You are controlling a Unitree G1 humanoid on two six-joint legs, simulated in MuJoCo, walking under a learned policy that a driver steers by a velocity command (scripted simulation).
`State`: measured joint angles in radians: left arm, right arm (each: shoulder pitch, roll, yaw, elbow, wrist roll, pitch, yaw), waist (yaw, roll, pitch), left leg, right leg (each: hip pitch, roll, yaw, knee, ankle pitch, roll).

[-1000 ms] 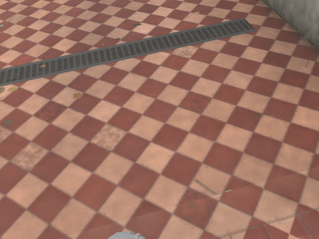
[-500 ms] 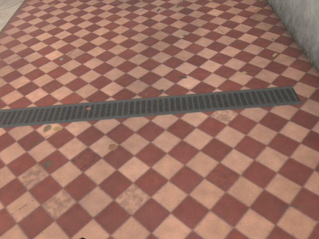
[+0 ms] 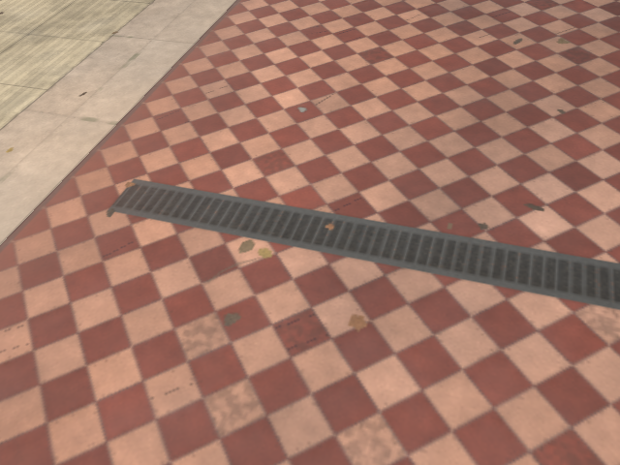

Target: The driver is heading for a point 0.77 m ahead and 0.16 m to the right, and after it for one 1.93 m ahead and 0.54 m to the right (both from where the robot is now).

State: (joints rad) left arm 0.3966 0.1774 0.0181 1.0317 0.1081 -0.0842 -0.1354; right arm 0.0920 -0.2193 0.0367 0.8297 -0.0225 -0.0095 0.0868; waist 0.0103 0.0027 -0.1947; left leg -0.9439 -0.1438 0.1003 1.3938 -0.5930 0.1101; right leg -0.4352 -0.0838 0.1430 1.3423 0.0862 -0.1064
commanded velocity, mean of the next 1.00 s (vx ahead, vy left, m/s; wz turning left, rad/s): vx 0.50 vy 0.00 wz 0.08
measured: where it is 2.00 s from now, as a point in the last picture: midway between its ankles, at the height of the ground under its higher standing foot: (368, 338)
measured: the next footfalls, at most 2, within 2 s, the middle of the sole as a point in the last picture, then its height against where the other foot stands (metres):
right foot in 0.42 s outside the picture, level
left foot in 0.98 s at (302, 429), level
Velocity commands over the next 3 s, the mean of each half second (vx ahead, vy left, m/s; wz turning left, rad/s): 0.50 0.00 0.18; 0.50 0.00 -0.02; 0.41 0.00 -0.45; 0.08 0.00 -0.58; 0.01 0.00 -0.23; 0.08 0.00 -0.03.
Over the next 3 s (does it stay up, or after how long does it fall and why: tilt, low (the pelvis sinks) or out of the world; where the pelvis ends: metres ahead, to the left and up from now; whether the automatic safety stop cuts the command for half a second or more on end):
stays up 0.79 -0.07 0.13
